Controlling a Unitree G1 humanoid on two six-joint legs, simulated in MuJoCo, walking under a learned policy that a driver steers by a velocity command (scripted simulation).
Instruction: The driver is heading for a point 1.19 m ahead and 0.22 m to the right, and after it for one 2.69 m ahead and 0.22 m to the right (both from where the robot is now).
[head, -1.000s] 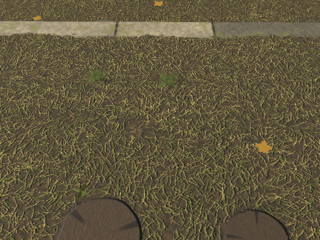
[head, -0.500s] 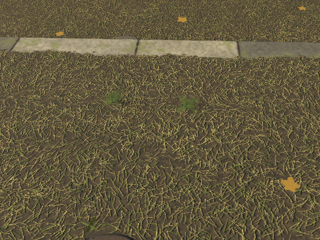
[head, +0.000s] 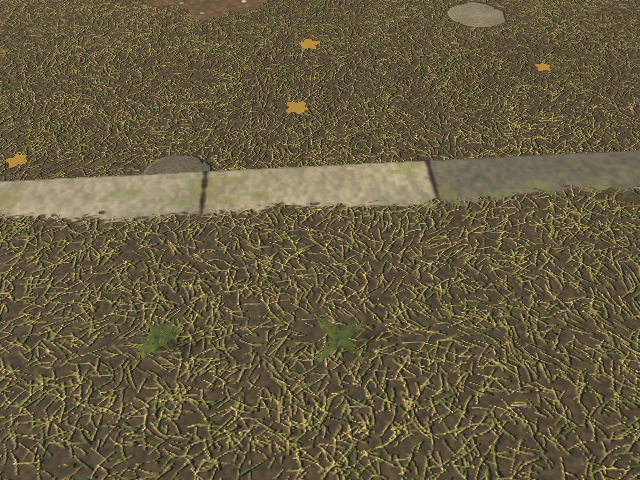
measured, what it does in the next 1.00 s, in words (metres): walks ahead: right foot, then left foot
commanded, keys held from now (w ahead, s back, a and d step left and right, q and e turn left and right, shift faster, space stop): w+shift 0.76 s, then w+e+shift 0.24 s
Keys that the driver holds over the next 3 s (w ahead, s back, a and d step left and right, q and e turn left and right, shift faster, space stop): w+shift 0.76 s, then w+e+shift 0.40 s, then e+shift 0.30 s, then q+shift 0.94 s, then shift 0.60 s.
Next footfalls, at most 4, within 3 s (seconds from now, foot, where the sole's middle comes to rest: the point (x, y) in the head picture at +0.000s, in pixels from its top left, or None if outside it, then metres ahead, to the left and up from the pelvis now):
0.20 right None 0.44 -0.13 -0.78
0.72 left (275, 338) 0.91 0.09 -0.78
1.22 right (346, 215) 1.34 -0.12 -0.78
1.60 left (310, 174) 1.54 -0.03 -0.78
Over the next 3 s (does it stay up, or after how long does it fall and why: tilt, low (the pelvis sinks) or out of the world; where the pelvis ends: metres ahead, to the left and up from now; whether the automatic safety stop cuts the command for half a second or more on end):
stays up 1.43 -0.10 0.00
